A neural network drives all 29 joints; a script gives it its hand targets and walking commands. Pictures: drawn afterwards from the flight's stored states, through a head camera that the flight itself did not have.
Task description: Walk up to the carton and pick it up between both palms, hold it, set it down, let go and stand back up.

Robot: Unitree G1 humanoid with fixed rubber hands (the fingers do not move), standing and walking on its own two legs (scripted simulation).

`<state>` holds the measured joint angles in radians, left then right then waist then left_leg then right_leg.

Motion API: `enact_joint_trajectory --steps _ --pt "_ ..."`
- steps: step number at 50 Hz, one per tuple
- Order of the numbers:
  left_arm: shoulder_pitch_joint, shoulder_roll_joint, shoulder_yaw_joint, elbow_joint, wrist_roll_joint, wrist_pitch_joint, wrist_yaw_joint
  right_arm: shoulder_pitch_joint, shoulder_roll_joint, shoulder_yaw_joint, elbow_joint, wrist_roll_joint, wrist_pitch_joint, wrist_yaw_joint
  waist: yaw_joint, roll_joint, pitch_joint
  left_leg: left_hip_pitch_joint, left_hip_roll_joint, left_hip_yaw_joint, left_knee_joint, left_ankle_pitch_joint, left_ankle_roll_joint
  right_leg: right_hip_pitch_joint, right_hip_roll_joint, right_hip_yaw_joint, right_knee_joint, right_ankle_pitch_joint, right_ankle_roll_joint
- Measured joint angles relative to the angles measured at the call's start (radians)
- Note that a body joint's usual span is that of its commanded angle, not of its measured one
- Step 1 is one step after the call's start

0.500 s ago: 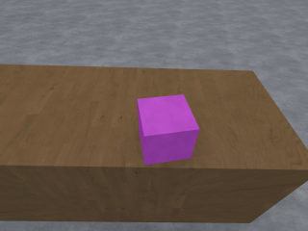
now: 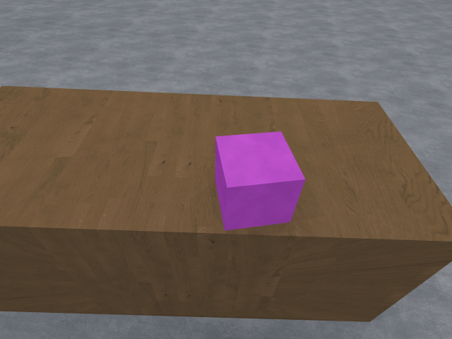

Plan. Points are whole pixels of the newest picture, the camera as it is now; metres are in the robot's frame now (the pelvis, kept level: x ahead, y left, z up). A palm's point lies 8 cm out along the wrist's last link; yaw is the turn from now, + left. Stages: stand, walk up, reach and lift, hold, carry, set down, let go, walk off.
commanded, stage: stand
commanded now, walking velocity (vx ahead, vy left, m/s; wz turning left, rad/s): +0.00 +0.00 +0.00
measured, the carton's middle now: (253, 180) +0.49 -0.04 -0.03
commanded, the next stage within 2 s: none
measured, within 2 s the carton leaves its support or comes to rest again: neither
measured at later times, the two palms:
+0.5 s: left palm out of the picture -0.02 +0.23 -0.13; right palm out of the picture +0.01 -0.27 -0.13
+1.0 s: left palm out of the picture +0.07 +0.21 -0.13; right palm out of the picture +0.05 -0.27 -0.13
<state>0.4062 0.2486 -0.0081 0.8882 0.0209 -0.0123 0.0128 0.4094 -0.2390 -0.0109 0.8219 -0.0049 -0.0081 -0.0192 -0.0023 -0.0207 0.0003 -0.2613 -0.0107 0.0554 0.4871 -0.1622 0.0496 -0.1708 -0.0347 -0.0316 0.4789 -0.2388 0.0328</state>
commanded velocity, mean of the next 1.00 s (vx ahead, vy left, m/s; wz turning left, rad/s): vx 0.00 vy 0.00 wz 0.00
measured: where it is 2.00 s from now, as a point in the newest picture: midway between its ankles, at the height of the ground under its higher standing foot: outside the picture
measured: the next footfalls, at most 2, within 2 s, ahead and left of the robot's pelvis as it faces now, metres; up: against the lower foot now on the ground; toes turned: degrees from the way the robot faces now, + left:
none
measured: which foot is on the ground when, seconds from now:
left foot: down 0.00-1.00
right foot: down 0.00-1.00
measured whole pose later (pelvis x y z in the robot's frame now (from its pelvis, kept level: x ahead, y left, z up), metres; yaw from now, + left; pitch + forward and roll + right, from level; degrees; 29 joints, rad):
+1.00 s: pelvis +0.05 -0.03 +0.00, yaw +0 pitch -2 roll +0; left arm 0.34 0.20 -0.01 0.93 0.00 -0.02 0.03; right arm 0.36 -0.19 0.01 0.94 0.00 -0.02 -0.04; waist -0.01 -0.01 0.01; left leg -0.23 0.01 0.03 0.47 -0.21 0.01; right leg -0.13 -0.01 -0.04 0.45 -0.29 0.00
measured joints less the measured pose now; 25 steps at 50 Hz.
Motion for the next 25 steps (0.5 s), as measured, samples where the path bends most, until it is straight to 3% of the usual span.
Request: enact_joint_trajectory --steps 25 --pt "0.03 -0.032 0.023 0.034 -0.008 0.008 0.006 0.0 0.015 -0.02 0.049 -0.008 0.011 -0.004 -0.001 0.026 -0.003 -0.055 0.013 -0.007 0.029 -0.01 -0.019 -0.063 0.015 0.002 0.045 -0.021 -0.017"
